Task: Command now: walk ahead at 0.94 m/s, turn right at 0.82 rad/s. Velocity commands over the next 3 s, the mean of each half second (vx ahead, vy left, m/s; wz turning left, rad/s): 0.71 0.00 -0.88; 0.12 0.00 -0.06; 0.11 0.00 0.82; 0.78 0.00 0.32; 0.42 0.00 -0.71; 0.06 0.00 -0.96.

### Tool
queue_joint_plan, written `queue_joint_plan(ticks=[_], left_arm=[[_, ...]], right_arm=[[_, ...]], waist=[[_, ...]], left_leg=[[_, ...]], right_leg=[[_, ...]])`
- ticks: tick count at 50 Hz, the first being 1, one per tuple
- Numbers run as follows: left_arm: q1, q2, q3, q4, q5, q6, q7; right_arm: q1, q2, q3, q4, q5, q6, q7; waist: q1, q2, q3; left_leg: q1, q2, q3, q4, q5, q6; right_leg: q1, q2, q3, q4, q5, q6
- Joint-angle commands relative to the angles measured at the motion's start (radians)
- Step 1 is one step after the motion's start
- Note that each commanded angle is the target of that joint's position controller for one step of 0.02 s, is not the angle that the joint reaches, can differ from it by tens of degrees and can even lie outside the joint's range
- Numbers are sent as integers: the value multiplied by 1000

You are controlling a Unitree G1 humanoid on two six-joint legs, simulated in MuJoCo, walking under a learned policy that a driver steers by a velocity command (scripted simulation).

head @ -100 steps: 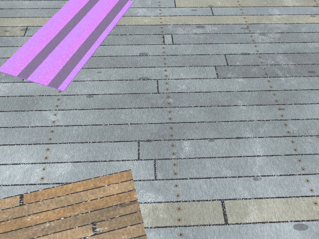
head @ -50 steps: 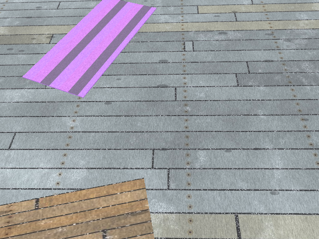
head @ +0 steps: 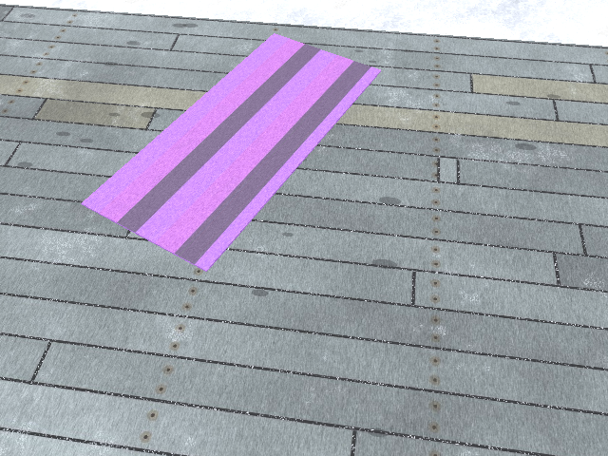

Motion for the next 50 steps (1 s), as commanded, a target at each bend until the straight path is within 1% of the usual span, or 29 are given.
queue_joint_plan(ticks=[1,2,4,8,12,14,15,16,17,18,19,20,21,22,24,26,28,30,34,36,37,38,39,40,41,43,44,48,50], left_arm=[[155,165,48,2,-5,-17,33],[125,133,34,-7,-8,-24,34],[129,122,26,-12,-18,-42,34],[173,139,31,-2,-19,-54,38],[222,169,44,34,-32,-52,45],[196,194,51,35,-33,-51,56],[165,221,60,28,-27,-54,57],[93,235,65,8,-31,-60,53],[107,31,8,-15,-44,-45,58],[173,-66,-32,-36,8,-35,62],[290,35,-15,-83,-74,-31,59],[197,142,5,-89,-75,-9,66],[103,165,16,-109,-70,11,68],[84,144,15,-114,-55,27,71],[69,86,9,-151,-48,40,69],[34,17,-14,-177,-44,43,70],[-10,5,-26,-196,-31,33,60],[-22,15,-30,-186,-27,25,41],[-133,64,-15,-219,-19,20,21],[-130,78,-3,-219,-10,16,24],[-103,113,13,-212,-5,16,34],[-73,176,22,-225,11,15,52],[-98,101,-19,-241,44,17,61],[-86,29,-32,-217,30,17,51],[-114,47,-28,-198,15,13,44],[-174,117,1,-182,3,14,52],[-198,139,11,-177,6,18,60],[-245,61,3,-160,10,21,90],[-250,59,10,-145,10,23,100]], right_arm=[[-104,-120,-9,-162,-16,-38,0],[-85,-115,-5,-151,-28,-16,4],[-96,-107,2,-159,-38,21,12],[-340,-88,23,-254,-16,24,28],[-409,-81,30,-280,2,7,24],[-307,-117,15,-254,2,-1,0],[-190,-166,-5,-225,11,-4,-17],[-18,-211,-24,-178,17,-10,-32],[102,-235,-54,-169,71,-31,-46],[175,-256,-48,-154,36,-32,-44],[141,-258,-57,-162,8,-26,-28],[-1,-182,-56,-232,11,-11,-38],[-75,-117,-40,-227,18,-6,-40],[-109,-102,-32,-222,19,-3,-34],[-130,-116,-40,-183,31,-8,-28],[-172,-127,-48,-150,43,-17,-22],[-182,-177,-66,-125,48,-15,-23],[-217,-195,-72,-118,62,-8,-24],[-185,-226,-80,-80,82,1,-15],[-175,-221,-77,-61,90,10,-14],[-135,-193,-68,-47,80,11,-13],[-81,-139,-43,-45,45,7,-7],[35,-64,-3,-32,32,18,11],[-6,-132,-22,-16,60,45,14],[-63,-168,-35,-38,81,61,9],[-77,-205,-58,-37,73,91,-22],[-48,-215,-67,-32,71,105,-31],[-25,-136,-68,-42,73,135,-50],[-66,-106,-60,-73,68,137,-41]], waist=[[5,18,-28],[-21,1,-9],[-37,-18,28],[26,-39,120],[79,-64,64],[35,-71,-26],[-27,-92,-103],[-128,-91,-173],[-174,2,-345],[-136,254,-429],[-62,416,-584],[-79,237,-492],[-72,131,-315],[-43,47,-225],[1,43,-87],[19,52,-37],[13,49,-81],[16,53,-124],[-7,39,-107],[10,34,-103],[15,6,-118],[11,-134,-185],[-27,-256,-339],[16,-167,-349],[10,-150,-252],[-7,-130,-161],[-29,-138,-141],[-45,-144,-124],[-32,-148,-131]], left_leg=[[-504,51,-69,36,59,7],[-460,65,-64,-5,51,-8],[-459,74,-33,-81,19,-38],[-452,34,47,-431,241,-76],[-318,-56,66,-699,444,-37],[-96,-126,47,-790,447,-10],[69,-131,13,-789,447,-7],[252,-86,-11,-832,524,-5],[543,93,-173,-758,596,29],[751,317,-332,-596,1147,79],[800,483,-681,-737,915,230],[639,393,-551,-809,737,209],[471,331,-387,-832,714,188],[328,294,-322,-867,749,192],[110,259,-205,-953,750,214],[1,241,-109,-1008,774,222],[7,235,-44,-1014,827,234],[1,204,35,-1004,810,218],[38,208,56,-942,650,176],[21,183,76,-846,566,136],[-6,139,102,-751,522,98],[-110,64,145,-580,274,26],[-236,11,51,-382,-347,-47],[-224,26,-38,-326,-402,-70],[-268,31,-43,-295,-383,-77],[-298,28,-32,-234,-291,-96],[-265,19,-16,-178,-249,-111],[-252,36,24,-193,-129,-118],[-221,51,38,-300,-95,-102]], right_leg=[[423,-258,573,-457,-48,-165],[347,-215,511,-470,-24,-161],[258,-174,457,-506,19,-183],[175,-119,407,-572,280,-157],[319,-130,404,-485,773,-78],[358,-106,414,-331,1006,2],[350,-101,438,-180,1044,42],[308,-73,443,18,976,68],[191,-45,438,285,355,124],[-36,68,330,603,-464,147],[-169,25,311,859,-375,173],[-149,-69,260,810,-258,192],[-180,-102,201,773,-199,206],[-167,-132,178,786,-188,217],[-131,-177,168,681,-193,199],[-98,-199,148,460,-188,189],[-44,-201,129,270,-33,181],[61,-181,108,106,131,165],[123,-155,99,-76,217,122],[215,-123,66,-194,271,87],[304,-118,74,-238,357,59],[469,-292,251,-240,852,-5],[621,-538,489,-233,1009,-205],[529,-509,471,-271,790,-221],[475,-457,405,-298,652,-179],[359,-438,337,-348,497,-135],[283,-433,297,-369,474,-135],[218,-409,146,-413,323,-118],[230,-414,97,-405,312,-109]])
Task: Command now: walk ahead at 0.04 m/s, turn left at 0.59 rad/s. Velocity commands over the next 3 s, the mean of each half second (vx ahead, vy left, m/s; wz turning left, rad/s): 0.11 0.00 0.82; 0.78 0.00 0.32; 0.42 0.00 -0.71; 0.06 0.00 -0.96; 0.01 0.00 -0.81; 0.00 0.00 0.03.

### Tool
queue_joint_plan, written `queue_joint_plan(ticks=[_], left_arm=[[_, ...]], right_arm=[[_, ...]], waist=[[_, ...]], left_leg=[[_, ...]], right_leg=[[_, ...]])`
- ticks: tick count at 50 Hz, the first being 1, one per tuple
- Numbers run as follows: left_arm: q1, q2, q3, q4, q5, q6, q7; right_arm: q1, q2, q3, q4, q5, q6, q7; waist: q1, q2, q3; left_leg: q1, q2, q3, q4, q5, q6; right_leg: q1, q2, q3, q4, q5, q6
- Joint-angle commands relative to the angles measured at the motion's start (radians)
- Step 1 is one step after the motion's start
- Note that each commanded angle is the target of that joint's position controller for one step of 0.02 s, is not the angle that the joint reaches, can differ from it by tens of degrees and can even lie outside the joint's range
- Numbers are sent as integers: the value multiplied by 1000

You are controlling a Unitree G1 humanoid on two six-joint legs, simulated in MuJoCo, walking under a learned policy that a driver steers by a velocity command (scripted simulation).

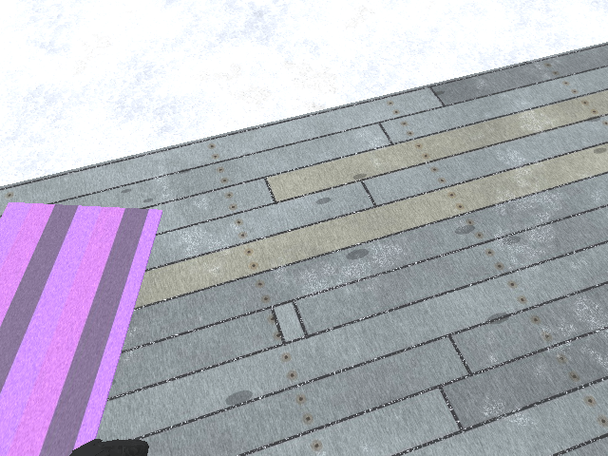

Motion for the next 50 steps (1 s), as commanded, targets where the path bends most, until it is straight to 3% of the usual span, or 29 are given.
queue_joint_plan(ticks=[1,4,6,7,8,9,10,11,12,13,17,18,19,21,25,28,29,30,31,32,33,34,35,37,39,42,45,47,50], left_arm=[[-40,162,62,-48,-1,-10,23],[-29,188,78,-26,-17,-4,24],[-48,181,83,-13,-44,1,22],[-1,148,81,12,-51,7,18],[25,106,74,-9,-14,13,13],[-133,117,73,-73,-1,5,18],[-148,138,80,-74,-15,1,23],[-120,151,88,-60,-23,-3,27],[-86,165,96,-32,-15,-4,35],[-71,169,100,-25,-7,-6,37],[-57,125,87,-18,-23,-25,20],[-52,122,84,-17,-26,-31,12],[-62,125,83,-19,-33,-41,0],[-99,146,88,-30,-44,-64,-21],[-136,140,84,-41,-48,-118,-45],[-79,138,81,-30,-56,-140,-55],[-23,133,63,-1,22,-87,-58],[20,127,64,-1,21,-72,-52],[90,140,65,11,16,-73,-42],[208,191,75,31,26,-84,-32],[323,296,89,39,52,-94,-25],[298,358,109,57,54,-96,-36],[262,285,96,51,32,-96,-42],[258,209,70,60,11,-104,-46],[303,195,59,92,5,-116,-40],[375,183,56,132,-2,-128,-44],[403,150,44,159,-12,-125,-50],[438,178,49,181,-10,-124,-45],[432,248,61,205,-15,-118,-38]], right_arm=[[22,-47,-15,-80,-5,2,6],[40,-68,-26,-102,-6,4,32],[120,-76,-41,-79,-11,9,42],[152,-109,-57,-71,-21,8,36],[160,-255,-92,-101,-26,1,13],[153,-285,-87,-132,-68,-24,22],[116,-260,-86,-139,-77,-48,28],[62,-241,-85,-147,-49,-60,23],[12,-200,-76,-159,-19,-57,13],[-15,-174,-67,-172,-4,-51,2],[30,-147,-62,-196,-6,-34,-24],[56,-147,-64,-193,4,-32,-28],[76,-151,-66,-194,11,-34,-28],[78,-177,-70,-200,9,-42,-25],[76,-178,-67,-213,10,-54,-18],[57,-138,-47,-230,7,-58,-2],[52,-193,-66,-209,-73,-40,48],[28,-161,-58,-221,-69,-36,65],[17,-126,-45,-221,-58,-40,66],[-5,-69,-27,-233,-51,-51,61],[-51,24,0,-272,-38,-69,54],[-45,-16,-1,-296,-44,-76,43],[-77,-73,-11,-276,-58,-79,44],[-61,-94,-18,-239,-75,-86,71],[-76,-88,-17,-231,-81,-83,92],[-156,-67,-4,-251,-74,-80,100],[-287,-34,22,-288,-75,-86,113],[-341,-7,38,-308,-64,-92,120],[-212,-50,22,-266,-64,-99,90]], waist=[[16,-158,-177],[6,-175,-197],[-40,-138,-187],[-40,-28,-134],[-1,320,-60],[-53,309,-82],[-40,197,-84],[-1,145,-74],[23,90,-84],[35,98,-102],[26,79,-173],[19,74,-199],[5,92,-191],[-9,162,-131],[-26,161,-84],[-16,174,-93],[-17,178,-100],[22,146,-74],[70,90,-70],[132,-19,-87],[173,-244,-129],[120,-216,-62],[106,-99,-5],[84,-110,-27],[91,-171,-17],[107,-156,29],[125,-162,58],[137,-177,69],[46,-174,-6]], left_leg=[[65,32,15,-98,65,18],[132,24,50,-229,90,60],[244,-21,87,-421,204,116],[303,-21,3,-548,312,166],[381,233,-408,-661,684,291],[320,303,-617,-739,682,443],[332,270,-554,-757,549,419],[339,214,-486,-746,491,360],[347,183,-432,-722,473,311],[334,162,-404,-704,512,293],[406,105,-391,-662,611,286],[425,87,-410,-690,398,287],[423,82,-455,-740,111,294],[390,92,-544,-803,-125,309],[321,63,-573,-775,-98,313],[231,50,-561,-743,-66,306],[184,-21,-523,-734,-121,291],[110,-37,-516,-706,-135,279],[18,-57,-500,-640,-149,259],[-133,-103,-429,-462,-162,225],[-273,-227,-242,-134,-130,177],[-450,-195,-220,19,-32,179],[-480,-140,-234,88,72,177],[-405,-117,-215,63,177,154],[-362,-118,-188,48,240,131],[-407,-112,-151,-23,304,118],[-279,-55,9,-246,374,107],[-139,-61,44,-356,370,117],[123,-128,58,-445,266,154]], right_leg=[[124,-276,132,-162,184,-203],[162,-313,102,-121,198,-173],[116,-284,32,-14,102,-95],[17,-212,-31,136,-65,-16],[-271,-57,-112,465,-430,105],[-395,63,101,651,-549,110],[-423,45,172,710,-476,83],[-428,30,199,696,-366,64],[-421,14,206,680,-290,66],[-391,19,210,673,-238,74],[-352,72,225,584,-145,103],[-345,73,228,500,-120,105],[-338,73,232,420,-103,105],[-328,81,236,296,-104,107],[-218,94,233,127,-114,105],[-44,79,187,62,-77,93],[18,101,109,78,-150,78],[107,91,98,23,-113,63],[236,72,110,-22,-117,43],[404,-47,250,-80,-242,10],[496,-288,638,-251,-598,-56],[441,-400,962,-339,-776,-141],[407,-374,874,-311,-734,-147],[371,-236,597,-283,-543,-90],[333,-176,480,-320,-443,-91],[347,-170,401,-363,-300,-119],[273,-133,318,-410,-114,-128],[235,-156,311,-426,87,-135],[268,-181,276,-254,626,-124]])
Over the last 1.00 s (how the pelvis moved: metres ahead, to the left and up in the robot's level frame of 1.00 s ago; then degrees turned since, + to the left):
0.56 -0.09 0.02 -25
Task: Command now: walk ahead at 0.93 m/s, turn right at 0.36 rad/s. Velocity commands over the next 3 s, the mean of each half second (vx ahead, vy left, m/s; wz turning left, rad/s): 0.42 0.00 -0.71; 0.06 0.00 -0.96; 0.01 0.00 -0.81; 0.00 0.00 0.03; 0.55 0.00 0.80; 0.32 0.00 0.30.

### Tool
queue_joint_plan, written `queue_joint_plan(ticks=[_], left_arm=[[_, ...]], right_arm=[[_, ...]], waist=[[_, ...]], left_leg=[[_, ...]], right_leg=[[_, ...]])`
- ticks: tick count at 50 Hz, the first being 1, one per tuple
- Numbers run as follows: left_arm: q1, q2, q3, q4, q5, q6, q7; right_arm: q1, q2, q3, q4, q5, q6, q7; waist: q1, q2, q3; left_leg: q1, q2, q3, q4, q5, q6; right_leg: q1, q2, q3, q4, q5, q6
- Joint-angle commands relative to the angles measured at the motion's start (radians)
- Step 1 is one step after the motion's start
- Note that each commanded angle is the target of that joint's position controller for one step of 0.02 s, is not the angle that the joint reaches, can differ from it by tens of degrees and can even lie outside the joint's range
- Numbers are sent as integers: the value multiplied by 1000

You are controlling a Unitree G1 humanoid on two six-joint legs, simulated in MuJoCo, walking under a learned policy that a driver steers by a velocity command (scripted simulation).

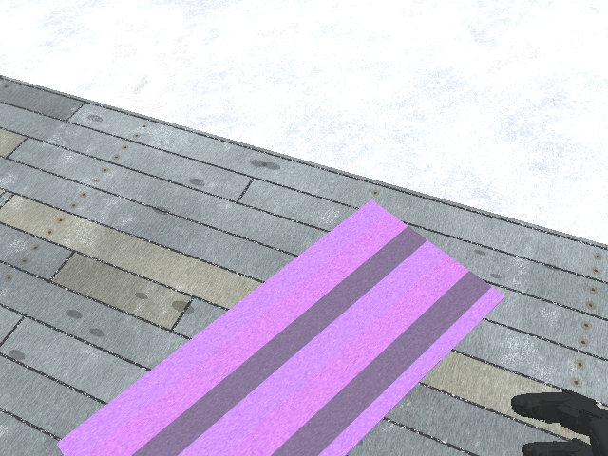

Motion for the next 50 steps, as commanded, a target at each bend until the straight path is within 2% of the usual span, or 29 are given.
queue_joint_plan(ticks=[1,2,3,4,5,6,7,10,13,16,19,21,22,23,24,25,26,27,28,31,33,36,42,45,46,47,48,49,50], left_arm=[[-103,243,45,-54,-7,-16,8],[-124,241,44,-56,-14,-17,7],[-117,156,24,-87,-12,-20,3],[-42,27,0,-131,-45,-11,8],[-129,151,31,-130,-23,8,20],[-187,140,36,-138,-21,17,17],[-192,116,32,-151,-80,11,31],[-205,91,45,-167,-71,54,31],[-290,33,26,-247,-45,81,16],[-321,44,22,-264,-25,77,-20],[-291,115,48,-281,-27,95,-45],[-218,195,85,-288,-33,106,-39],[-107,246,113,-268,-35,106,-26],[-145,291,124,-276,-51,102,-3],[-271,368,120,-364,-13,92,0],[-287,344,113,-417,6,72,-21],[-341,315,107,-432,-14,60,-26],[-386,271,98,-430,-38,58,-20],[-414,239,86,-437,-47,60,-10],[-451,236,89,-454,-30,84,21],[-414,259,101,-447,-37,99,37],[-429,249,100,-457,-43,125,54],[-446,218,93,-473,-38,144,46],[-480,207,87,-485,-49,149,42],[-458,175,77,-484,-53,151,41],[-344,112,60,-468,-39,152,38],[-353,205,88,-501,-50,137,33],[-372,294,114,-474,-51,131,31],[-377,302,119,-452,-56,137,32]], right_arm=[[120,-115,-42,-27,3,-28,-40],[303,-149,-59,29,-9,-36,-63],[461,-229,-81,44,-40,-44,-87],[459,-288,-88,40,-59,-42,-89],[407,-221,-77,41,-30,-38,-88],[334,-140,-55,54,-18,-39,-86],[274,-85,-53,34,61,-57,-83],[164,-29,-48,56,36,-75,-88],[37,-64,-64,54,41,-81,-101],[23,-114,-82,67,60,-68,-120],[28,-166,-99,76,93,-52,-119],[18,-184,-109,66,109,-32,-111],[7,-163,-103,58,108,-25,-103],[80,-65,-77,56,70,-23,-88],[224,-35,-63,40,31,-28,-76],[214,-144,-72,26,40,-39,-68],[104,-179,-78,1,62,-44,-70],[61,-164,-78,-4,50,-39,-84],[51,-157,-76,3,36,-30,-96],[49,-119,-74,18,27,-7,-92],[41,-85,-68,27,32,-3,-93],[21,-76,-68,30,44,9,-99],[-31,-85,-80,15,51,-11,-93],[33,-109,-101,33,55,-32,-78],[55,-131,-110,42,50,-32,-79],[26,-192,-118,17,37,-20,-87],[29,-201,-119,14,1,-14,-83],[-22,-145,-110,-16,4,-12,-88],[-52,-100,-97,-27,17,-3,-99]], waist=[[-209,-160,-30],[-304,-136,-122],[-352,-22,-270],[-273,226,-398],[-268,78,-291],[-226,42,-143],[-225,144,-85],[-136,120,-6],[-90,83,99],[-105,45,42],[-74,38,-23],[-18,35,-72],[44,-13,-123],[-19,-241,-77],[-157,-383,-183],[-97,-226,-403],[-95,-121,-286],[-128,-19,-161],[-148,10,-126],[-175,-23,-105],[-163,-21,-138],[-153,-69,-147],[-115,-198,-101],[-151,-220,-108],[-149,-141,-131],[-77,97,-169],[-69,280,-109],[-79,186,-53],[-86,120,-28]], left_leg=[[467,-99,64,-81,-74,36],[727,-51,24,-111,-24,49],[958,206,-223,-151,-311,67],[1063,500,-675,-281,-333,123],[916,461,-666,-298,-99,124],[792,404,-436,-267,181,116],[763,331,-277,-275,421,127],[575,270,-65,-340,542,102],[411,255,76,-437,557,111],[418,189,211,-381,553,84],[518,222,220,-236,742,65],[533,228,220,-27,822,42],[465,197,218,187,694,10],[291,66,204,460,-100,-47],[-6,-120,82,847,-600,-119],[-52,-112,-158,900,-516,-103],[-82,-80,-173,830,-426,-79],[-93,-45,-170,737,-357,-75],[-53,-20,-177,660,-321,-74],[84,-32,-155,457,-277,-98],[95,-57,-148,363,-237,-125],[108,-79,-164,263,-135,-146],[199,-98,-181,34,-115,-120],[342,-84,-162,-208,-15,-86],[462,11,-207,-303,81,-45],[593,248,-410,-296,213,49],[504,370,-619,-352,207,190],[460,347,-549,-352,127,202],[434,271,-425,-340,35,164]], right_leg=[[-233,-168,77,239,1042,-140],[-361,-119,53,490,972,-114],[-542,-43,30,812,576,-100],[-772,64,-2,1116,-136,-75],[-807,23,27,1177,-56,-86],[-815,-17,14,1141,11,-81],[-848,-64,48,1143,6,-30],[-777,-103,6,1076,58,6],[-764,-107,-49,873,148,35],[-595,-49,-130,587,427,25],[-499,8,-174,525,398,-32],[-381,59,-194,497,315,-96],[-212,89,-178,412,372,-139],[-104,30,-25,346,735,-186],[80,-209,482,373,1042,-431],[130,-311,728,192,647,-497],[37,-280,679,127,412,-437],[-84,-226,600,120,308,-366],[-178,-191,537,129,334,-330],[-329,-85,383,157,532,-276],[-321,-66,371,187,628,-268],[-346,-31,394,203,458,-228],[-364,2,499,246,286,-178],[-363,31,553,320,281,-145],[-427,82,500,426,56,-103],[-559,208,315,681,-248,-44],[-723,218,212,866,-284,4],[-751,128,177,983,-190,43],[-754,99,148,1025,-105,60]])
Over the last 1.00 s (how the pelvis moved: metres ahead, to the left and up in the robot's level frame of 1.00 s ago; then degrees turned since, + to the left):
0.24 0.17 0.00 34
